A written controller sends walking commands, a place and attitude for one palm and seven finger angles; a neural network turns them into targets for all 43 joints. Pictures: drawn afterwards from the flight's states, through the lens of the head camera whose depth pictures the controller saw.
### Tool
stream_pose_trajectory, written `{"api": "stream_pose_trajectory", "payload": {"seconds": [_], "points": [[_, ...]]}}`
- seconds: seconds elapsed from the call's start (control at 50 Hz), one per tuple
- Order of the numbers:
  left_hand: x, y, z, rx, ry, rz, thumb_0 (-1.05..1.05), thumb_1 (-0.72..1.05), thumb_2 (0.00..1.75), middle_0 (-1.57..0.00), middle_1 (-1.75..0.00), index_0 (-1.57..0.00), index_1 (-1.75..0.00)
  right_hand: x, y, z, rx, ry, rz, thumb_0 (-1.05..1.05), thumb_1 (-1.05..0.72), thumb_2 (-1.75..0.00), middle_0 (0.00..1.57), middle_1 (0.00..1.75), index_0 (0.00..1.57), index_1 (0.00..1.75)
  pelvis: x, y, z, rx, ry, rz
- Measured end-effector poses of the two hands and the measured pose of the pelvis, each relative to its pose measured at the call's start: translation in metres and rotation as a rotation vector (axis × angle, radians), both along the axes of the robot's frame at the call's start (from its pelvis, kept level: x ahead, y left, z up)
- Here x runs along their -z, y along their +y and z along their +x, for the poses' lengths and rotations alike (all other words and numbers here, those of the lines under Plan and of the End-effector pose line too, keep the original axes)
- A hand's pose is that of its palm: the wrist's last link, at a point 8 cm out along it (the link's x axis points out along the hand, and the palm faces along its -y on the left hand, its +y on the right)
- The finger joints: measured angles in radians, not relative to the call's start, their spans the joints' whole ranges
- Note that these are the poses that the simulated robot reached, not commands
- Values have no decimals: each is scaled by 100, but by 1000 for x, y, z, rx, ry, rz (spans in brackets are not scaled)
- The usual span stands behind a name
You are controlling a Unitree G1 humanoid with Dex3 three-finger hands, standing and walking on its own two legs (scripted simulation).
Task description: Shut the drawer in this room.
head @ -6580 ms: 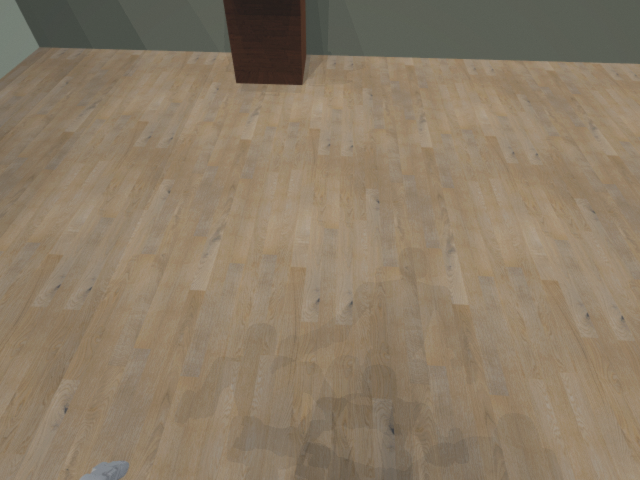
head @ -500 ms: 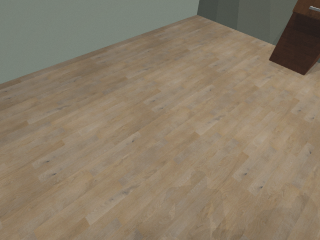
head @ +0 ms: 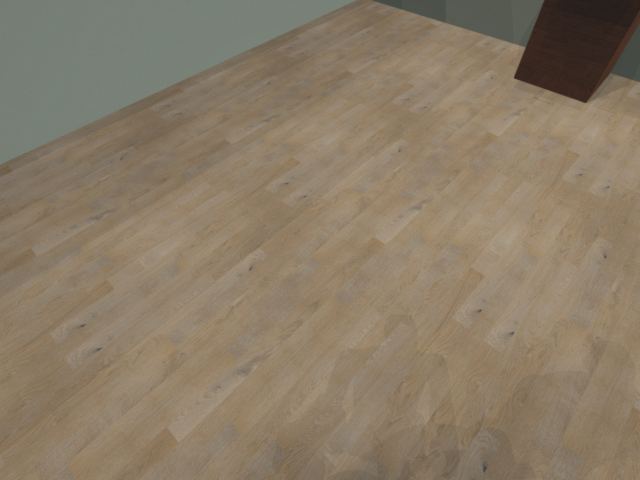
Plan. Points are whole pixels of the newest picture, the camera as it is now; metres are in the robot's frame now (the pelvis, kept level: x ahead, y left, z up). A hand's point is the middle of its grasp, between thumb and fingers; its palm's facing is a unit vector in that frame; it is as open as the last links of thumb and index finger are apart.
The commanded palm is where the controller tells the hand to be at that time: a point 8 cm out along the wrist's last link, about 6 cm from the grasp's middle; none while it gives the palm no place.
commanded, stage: turn or walk to find it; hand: left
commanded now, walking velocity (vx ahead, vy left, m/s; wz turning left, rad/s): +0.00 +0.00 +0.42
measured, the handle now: out of the picture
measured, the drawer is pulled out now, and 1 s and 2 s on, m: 0.17 0.17 0.17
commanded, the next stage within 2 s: stand and wait in 0.44 s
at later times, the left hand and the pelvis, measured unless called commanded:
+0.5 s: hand out of the picture +0.01 +0.20 -0.17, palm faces +0.09 -0.97 -0.21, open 7.3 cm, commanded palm none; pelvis +0.01 +0.01 +0.01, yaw +3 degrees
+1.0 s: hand out of the picture +0.05 +0.21 -0.16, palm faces +0.02 -0.97 -0.26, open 7.3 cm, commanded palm none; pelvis +0.00 +0.00 +0.01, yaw +1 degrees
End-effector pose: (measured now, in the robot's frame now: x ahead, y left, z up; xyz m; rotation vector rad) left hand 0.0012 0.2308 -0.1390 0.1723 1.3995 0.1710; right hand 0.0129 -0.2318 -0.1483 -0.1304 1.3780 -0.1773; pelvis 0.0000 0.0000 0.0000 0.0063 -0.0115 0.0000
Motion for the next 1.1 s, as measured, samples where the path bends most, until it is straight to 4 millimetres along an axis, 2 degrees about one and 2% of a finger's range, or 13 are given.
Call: {"api": "stream_pose_trajectory", "payload": {"seconds": [0.12,0.24,0.34,0.5,0.58,0.7,0.8,0.88,1.02,1.1], "points": [[-2,-5,18,-22,-66,-6,0,91,89,-20,-30,-20,-30,-10,-14,13,-49,-11,-25,0,-91,-90,20,29,20,30,-5,-5,6,-41,-2,0],[2,-2,28,-68,-119,-11,0,91,89,-20,-30,-20,-30,-13,-13,26,-104,-9,-35,0,-91,-90,20,29,20,30,-2,-5,4,-89,2,-12],[7,7,22,-92,-112,-16,0,91,89,-20,-30,-20,-30,-15,-1,38,-138,-28,-40,0,-91,-90,20,29,20,30,-1,2,3,-102,0,-17],[1,19,3,-70,-29,-8,0,91,89,-20,-30,-20,-30,-19,13,53,-119,-88,-30,0,-91,-90,20,29,20,30,-7,10,6,-50,-4,-15],[-2,19,-4,-55,6,-2,0,91,90,-20,-30,-20,-30,-17,14,52,-97,-95,-24,0,-91,-90,20,29,20,30,-7,11,7,-34,-3,-13],[-1,16,-2,-29,23,-3,0,91,90,-20,-30,-20,-30,-11,9,37,-50,-73,-21,0,-91,-90,20,29,20,30,-4,9,5,2,0,-6],[-3,10,10,-7,-20,-5,0,91,89,-20,-30,-20,-30,-11,2,20,-44,-35,-17,0,-91,-90,20,29,20,30,-6,6,6,-11,-10,-6],[-7,14,25,5,-72,4,0,91,89,-20,-30,-20,-30,-16,-10,14,-51,-16,-35,0,-91,-90,20,29,20,30,-9,3,6,-21,-19,-5],[-17,30,48,27,-130,50,0,91,89,-20,-30,-20,-30,-27,-36,20,-64,-34,-94,0,-91,-90,20,29,20,30,-12,0,4,-19,-20,-5],[-17,34,53,43,-122,66,0,91,89,-20,-30,-20,-30,-27,-41,25,-45,-67,-109,0,-91,-90,20,29,20,30,-10,-1,1,10,-13,-4]]}}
